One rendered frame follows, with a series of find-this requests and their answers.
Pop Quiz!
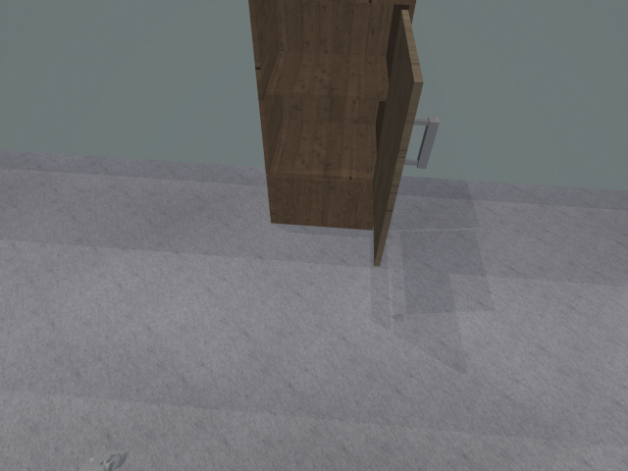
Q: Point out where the left robot hand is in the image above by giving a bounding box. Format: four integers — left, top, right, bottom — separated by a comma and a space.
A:
77, 449, 128, 471

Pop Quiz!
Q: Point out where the cupboard door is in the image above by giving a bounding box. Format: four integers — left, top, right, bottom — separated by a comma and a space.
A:
373, 10, 424, 267

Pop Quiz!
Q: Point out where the handle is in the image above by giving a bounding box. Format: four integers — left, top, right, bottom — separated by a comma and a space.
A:
404, 117, 440, 169

